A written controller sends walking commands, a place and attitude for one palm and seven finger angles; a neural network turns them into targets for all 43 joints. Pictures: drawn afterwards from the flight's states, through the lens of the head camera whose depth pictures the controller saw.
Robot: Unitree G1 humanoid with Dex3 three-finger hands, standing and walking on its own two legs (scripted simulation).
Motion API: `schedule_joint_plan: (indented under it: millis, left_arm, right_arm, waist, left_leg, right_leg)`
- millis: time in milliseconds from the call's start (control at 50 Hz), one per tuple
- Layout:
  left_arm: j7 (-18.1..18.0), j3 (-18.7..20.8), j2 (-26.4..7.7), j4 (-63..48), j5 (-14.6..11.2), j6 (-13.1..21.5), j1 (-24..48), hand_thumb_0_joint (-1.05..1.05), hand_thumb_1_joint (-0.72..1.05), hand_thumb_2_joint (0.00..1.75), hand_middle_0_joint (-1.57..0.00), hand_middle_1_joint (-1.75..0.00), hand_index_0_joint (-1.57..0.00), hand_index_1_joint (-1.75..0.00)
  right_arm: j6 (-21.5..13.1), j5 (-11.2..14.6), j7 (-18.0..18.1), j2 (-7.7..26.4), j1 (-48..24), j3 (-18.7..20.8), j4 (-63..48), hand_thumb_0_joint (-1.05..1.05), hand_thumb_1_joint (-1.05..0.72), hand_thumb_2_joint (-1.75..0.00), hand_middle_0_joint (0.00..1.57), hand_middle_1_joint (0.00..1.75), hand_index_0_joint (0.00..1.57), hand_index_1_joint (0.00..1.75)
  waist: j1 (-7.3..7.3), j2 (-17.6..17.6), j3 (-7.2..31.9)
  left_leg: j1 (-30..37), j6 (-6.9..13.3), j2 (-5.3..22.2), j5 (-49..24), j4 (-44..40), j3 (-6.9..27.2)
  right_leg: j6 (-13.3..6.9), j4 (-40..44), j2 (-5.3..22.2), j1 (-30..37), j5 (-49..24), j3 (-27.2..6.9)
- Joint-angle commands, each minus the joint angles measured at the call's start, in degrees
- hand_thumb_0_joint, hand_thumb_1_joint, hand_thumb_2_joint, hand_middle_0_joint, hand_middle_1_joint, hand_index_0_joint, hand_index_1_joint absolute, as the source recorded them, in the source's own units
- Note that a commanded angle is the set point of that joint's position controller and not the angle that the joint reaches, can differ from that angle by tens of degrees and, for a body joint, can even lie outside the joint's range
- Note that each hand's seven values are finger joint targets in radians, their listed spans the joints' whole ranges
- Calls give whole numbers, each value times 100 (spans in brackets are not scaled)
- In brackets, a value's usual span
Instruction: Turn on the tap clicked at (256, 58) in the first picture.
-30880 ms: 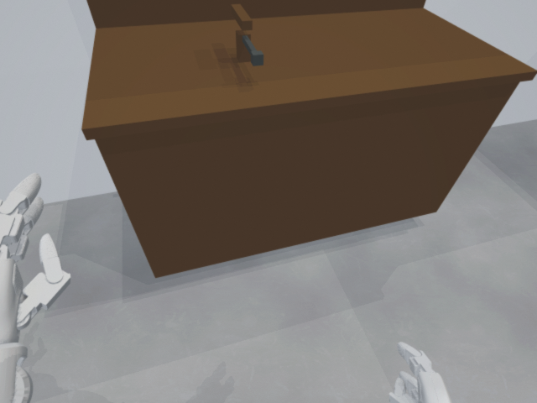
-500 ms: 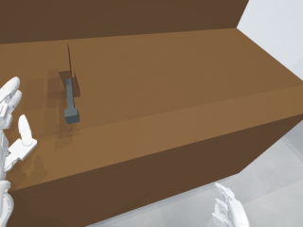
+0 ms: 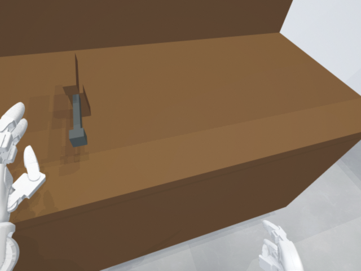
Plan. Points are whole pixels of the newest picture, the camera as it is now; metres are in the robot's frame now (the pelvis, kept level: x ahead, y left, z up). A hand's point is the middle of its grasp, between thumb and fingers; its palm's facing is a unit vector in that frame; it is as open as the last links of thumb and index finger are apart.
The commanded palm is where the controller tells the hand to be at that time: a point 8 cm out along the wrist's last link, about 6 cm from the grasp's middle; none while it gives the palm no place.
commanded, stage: come to a stop and stand still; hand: left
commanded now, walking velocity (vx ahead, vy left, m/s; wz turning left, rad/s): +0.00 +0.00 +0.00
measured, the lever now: (78, 137) +0.34 +0.26 +0.11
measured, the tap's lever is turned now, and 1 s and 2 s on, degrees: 0 0 0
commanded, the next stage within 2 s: look again from close up in 1.24 s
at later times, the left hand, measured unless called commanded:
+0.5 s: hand (71, 178) +0.22 +0.21 +0.15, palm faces +0.26 -0.86 -0.44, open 7.4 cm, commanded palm +0.16 +0.26 +0.18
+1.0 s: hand (50, 171) +0.23 +0.25 +0.15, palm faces +0.36 -0.87 -0.35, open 7.4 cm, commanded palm +0.17 +0.27 +0.18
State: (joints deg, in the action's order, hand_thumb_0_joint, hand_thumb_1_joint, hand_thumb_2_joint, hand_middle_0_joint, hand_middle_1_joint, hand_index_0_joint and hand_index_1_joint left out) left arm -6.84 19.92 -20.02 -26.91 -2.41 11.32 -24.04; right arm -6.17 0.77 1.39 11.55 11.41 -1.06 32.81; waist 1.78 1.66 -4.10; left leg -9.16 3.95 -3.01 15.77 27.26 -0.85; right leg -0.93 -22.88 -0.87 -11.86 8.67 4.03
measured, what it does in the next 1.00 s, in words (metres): stands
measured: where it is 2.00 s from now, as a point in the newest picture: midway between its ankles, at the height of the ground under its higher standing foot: outside the picture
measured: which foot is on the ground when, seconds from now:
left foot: down 0.00-1.00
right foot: down 0.00-1.00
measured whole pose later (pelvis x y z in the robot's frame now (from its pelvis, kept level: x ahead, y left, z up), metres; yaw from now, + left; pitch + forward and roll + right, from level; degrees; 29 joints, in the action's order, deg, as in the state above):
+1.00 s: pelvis +0.00 +0.00 +0.00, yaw -1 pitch -2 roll -1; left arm -5.2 19.6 -21.1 -25.6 -2.6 10.8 -22.7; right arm -6.9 0.9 0.9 11.3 9.3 -2.3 31.5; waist 2.4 2.1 -3.4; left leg -9.6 4.0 -2.7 16.2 27.2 -2.2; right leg -1.0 -24.2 -1.1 -13.3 9.3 2.8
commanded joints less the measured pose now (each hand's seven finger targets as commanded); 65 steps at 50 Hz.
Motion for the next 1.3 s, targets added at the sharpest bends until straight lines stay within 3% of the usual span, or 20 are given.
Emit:
schedule_joint_plan:
  millis: [0, 20, 160, 180, 200, 220, 260, 300, 340, 380, 400, 420, 500, 560, 720, 800, 820, 960, 1220, 1280]
  left_arm:
    - [-128, 577, -986, -1391, 31, 343, 652, 0, 90, 90, -20, -30, -20, -30]
    - [-114, 403, -799, -1247, 17, 346, 635, 0, 90, 90, -20, -30, -20, -30]
    - [-123, 478, -893, -1242, 17, 325, 499, 0, 90, 90, -20, -30, -20, -30]
    - [-112, 3651, -5510, -2733, 988, 955, 6609, 0, 90, 90, -20, -30, -20, -30]
    - [-25, 2118, -3005, -88, 315, 670, 4638, 0, 90, 90, -20, -30, -20, -30]
    - [114, 1249, -1838, 421, 300, 564, 3201, 0, 90, 90, -20, -30, -20, -30]
    - [296, 552, -1086, -35, 21, 580, 1676, 0, 90, 90, -20, -30, -20, -30]
    - [340, 174, -473, -317, -125, 494, 339, 0, 90, 90, -20, -30, -20, -30]
    - [260, 439, -869, -672, -75, 405, 78, 0, 90, 90, -20, -30, -20, -30]
    - [175, 835, -1217, -553, -72, 348, 199, 0, 90, 90, -20, -30, -20, -30]
    - [92, 1237, -1577, -565, -59, 321, 241, 0, 90, 90, -20, -30, -20, -30]
    - [120, 1057, -1319, -481, -82, 343, 339, 0, 90, 90, -20, -30, -20, -30]
    - [91, 1256, -1707, -1288, -4, 504, 1147, 0, 90, 90, -20, -30, -20, -30]
    - [101, 851, -1348, -1300, -8, 544, 1123, 0, 90, 90, -20, -30, -20, -30]
    - [51, 597, -929, -935, -23, 448, 292, 0, 90, 90, -20, -30, -20, -30]
    - [50, 778, -1119, -919, -25, 372, 290, 0, 90, 90, -20, -30, -20, -30]
    - [83, 581, -924, -887, -57, 376, 349, 0, 90, 90, -20, -30, -20, -30]
    - [72, 495, -1051, -1348, -19, 341, 829, 0, 90, 90, -20, -30, -20, -30]
    - [78, 350, -844, -929, 22, 258, 726, 0, 90, 90, -20, -30, -20, -30]
    - [57, 473, -1014, -1099, 58, 293, 791, 0, 90, 90, -20, -30, -20, -30]
  right_arm:
    - [-332, 19, 70, 716, -581, 292, -890, 0, -90, -90, 20, 30, 20, 30]
    - [-305, -17, 68, 714, -506, 265, -884, 0, -90, -90, 20, 30, 20, 30]
    - [-344, -10, 61, 756, -467, 311, -885, 0, -90, -90, 20, 30, 20, 30]
    - [-651, -253, 66, 870, 273, 161, -735, 0, -90, -90, 20, 30, 20, 30]
    - [-463, 102, 45, 433, -396, 134, -403, 0, -90, -90, 20, 30, 20, 30]
    - [-465, -42, -72, 624, -162, 286, -578, 0, -90, -90, 20, 30, 20, 30]
    - [-441, 31, -263, 732, -206, 365, -795, 0, -90, -90, 20, 30, 20, 30]
    - [-403, 161, -422, 663, -350, 336, -904, 0, -90, -90, 20, 30, 20, 30]
    - [-330, 151, -380, 758, -363, 337, -989, 0, -90, -90, 20, 30, 20, 30]
    - [-302, 125, -234, 746, -466, 297, -983, 0, -90, -90, 20, 30, 20, 30]
    - [-262, 114, -164, 759, -580, 265, -959, 0, -90, -90, 20, 30, 20, 30]
    - [-251, 88, -101, 691, -519, 212, -995, 0, -90, -90, 20, 30, 20, 30]
    - [-374, 30, 10, 684, -603, 151, -973, 0, -90, -90, 20, 30, 20, 30]
    - [-543, 10, -5, 657, -497, 152, -914, 0, -90, -90, 20, 30, 20, 30]
    - [-513, 7, -74, 706, -451, 214, -782, 0, -90, -90, 20, 30, 20, 30]
    - [-394, 38, -49, 697, -610, 213, -858, 0, -90, -90, 20, 30, 20, 30]
    - [-347, 25, -41, 692, -532, 194, -883, 0, -90, -90, 20, 30, 20, 30]
    - [-318, 17, -18, 700, -591, 189, -976, 0, -90, -90, 20, 30, 20, 30]
    - [-198, 19, -21, 671, -553, 149, -969, 0, -90, -90, 20, 30, 20, 30]
    - [-222, 16, -13, 696, -520, 197, -988, 0, -90, -90, 20, 30, 20, 30]
  waist:
    - [-46, -620, 755]
    - [-46, -569, 728]
    - [-44, -454, 709]
    - [-86, -112, 16]
    - [-148, -1455, 575]
    - [-52, -1748, 1134]
    - [19, -1443, 1265]
    - [66, -633, 1276]
    - [68, 314, 1032]
    - [55, 897, 744]
    - [43, 629, 706]
    - [-6, 583, 642]
    - [-26, -535, 749]
    - [10, -804, 989]
    - [-2, -342, 1158]
    - [-1, -223, 1017]
    - [-12, -245, 1013]
    - [15, -682, 1003]
    - [15, -525, 773]
    - [26, -476, 846]
  left_leg:
    - [-648, -381, 676, -441, -833, 671]
    - [-750, -358, 666, -345, -858, 685]
    - [-757, -305, 646, -345, -779, 680]
    - [-1508, -79, 725, -965, -182, 344]
    - [-545, -315, 1104, -1519, -225, 764]
    - [-103, -544, 757, -1858, -269, 639]
    - [-341, -419, 743, -1229, -276, 487]
    - [-465, -290, 718, -769, -445, 401]
    - [-698, -289, 759, -404, -544, 396]
    - [-743, -273, 673, 187, -553, 374]
    - [-584, -256, 664, 270, -588, 308]
    - [-738, -233, 653, 383, -610, 362]
    - [-627, -161, 580, 401, -488, 346]
    - [-495, -182, 522, -35, -344, 313]
    - [-230, -306, 621, -1436, -296, 394]
    - [-214, -329, 638, -1531, -394, 395]
    - [-285, -338, 664, -1500, -434, 433]
    - [-277, -413, 724, -1463, -642, 475]
    - [-606, -522, 765, -780, -952, 655]
    - [-682, -506, 774, -682, -958, 674]
  right_leg:
    - [-86, 152, 447, 879, -370, -698]
    - [-78, 189, 471, 908, -226, -641]
    - [-111, 306, 549, 858, -172, -771]
    - [408, 265, 347, 227, -338, -678]
    - [-313, -332, 952, -326, 335, -479]
    - [-378, -693, 563, -37, -106, -524]
    - [-217, -478, 519, 328, -350, -722]
    - [-104, -341, 496, 633, -425, -674]
    - [-72, -118, 528, 690, -93, -617]
    - [-72, 278, 580, 313, 792, -816]
    - [-80, 338, 548, 80, 1075, -887]
    - [-83, 357, 599, 99, 1251, -813]
    - [-146, 368, 608, 133, 1115, -1165]
    - [-152, 268, 641, 423, 410, -1141]
    - [-111, -69, 571, 638, -1140, -747]
    - [-84, -50, 495, 547, -1224, -755]
    - [-80, -43, 517, 583, -1110, -664]
    - [-65, -118, 414, 677, -941, -564]
    - [-51, 11, 355, 739, -450, -422]
    - [-64, -4, 381, 931, -528, -449]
